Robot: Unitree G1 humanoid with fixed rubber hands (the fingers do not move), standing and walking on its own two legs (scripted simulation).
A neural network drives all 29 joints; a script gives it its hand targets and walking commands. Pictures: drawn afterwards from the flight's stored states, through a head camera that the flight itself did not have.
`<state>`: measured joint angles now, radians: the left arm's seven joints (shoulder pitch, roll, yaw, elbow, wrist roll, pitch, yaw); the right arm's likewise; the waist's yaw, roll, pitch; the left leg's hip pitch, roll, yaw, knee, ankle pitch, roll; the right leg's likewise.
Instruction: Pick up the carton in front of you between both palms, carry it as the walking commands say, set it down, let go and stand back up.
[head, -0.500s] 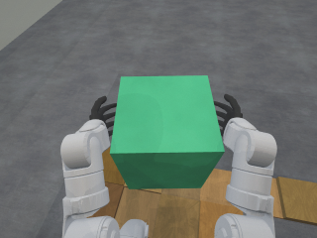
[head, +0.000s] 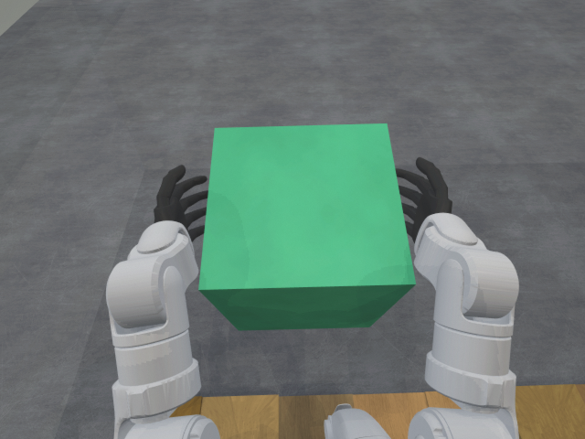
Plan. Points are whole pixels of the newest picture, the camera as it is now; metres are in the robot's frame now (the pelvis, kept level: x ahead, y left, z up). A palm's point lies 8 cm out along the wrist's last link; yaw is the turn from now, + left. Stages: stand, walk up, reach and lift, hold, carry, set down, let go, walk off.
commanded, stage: carry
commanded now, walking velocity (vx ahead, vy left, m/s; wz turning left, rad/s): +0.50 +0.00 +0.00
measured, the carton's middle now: (302, 241) +0.37 -0.04 +0.06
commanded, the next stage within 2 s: none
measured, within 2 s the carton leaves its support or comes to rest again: neither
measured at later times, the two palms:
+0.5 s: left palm (189, 115) +0.63 +0.13 +0.10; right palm (354, 103) +0.65 -0.17 +0.10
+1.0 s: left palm (191, 47) +0.93 +0.16 +0.08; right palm (318, 38) +0.94 -0.14 +0.09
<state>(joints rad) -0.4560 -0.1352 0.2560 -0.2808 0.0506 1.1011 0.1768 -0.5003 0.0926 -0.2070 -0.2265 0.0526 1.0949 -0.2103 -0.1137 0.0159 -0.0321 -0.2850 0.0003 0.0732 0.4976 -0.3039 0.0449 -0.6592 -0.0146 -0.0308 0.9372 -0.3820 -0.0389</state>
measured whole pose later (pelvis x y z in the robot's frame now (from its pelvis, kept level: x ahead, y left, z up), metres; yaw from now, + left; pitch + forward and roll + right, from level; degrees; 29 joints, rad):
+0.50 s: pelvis +0.30 -0.04 -0.01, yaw +1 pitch +6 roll +1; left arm -0.49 -0.13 0.25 -0.05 0.03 1.08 0.16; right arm -0.45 0.15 -0.29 -0.12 -0.10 1.08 -0.14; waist 0.08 0.00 -0.07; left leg -0.65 0.02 0.08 0.74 -0.14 0.04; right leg -0.16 0.01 -0.08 0.45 -0.40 -0.06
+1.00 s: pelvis +0.62 +0.01 -0.02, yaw +2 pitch +5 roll -1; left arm -0.35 -0.13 0.22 -0.16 0.07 1.02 0.15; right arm -0.38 0.13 -0.20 -0.10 -0.01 0.99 -0.15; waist -0.05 0.00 -0.07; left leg -0.11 -0.06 0.08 0.39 -0.37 0.10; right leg -0.72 -0.05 -0.08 0.80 -0.14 -0.03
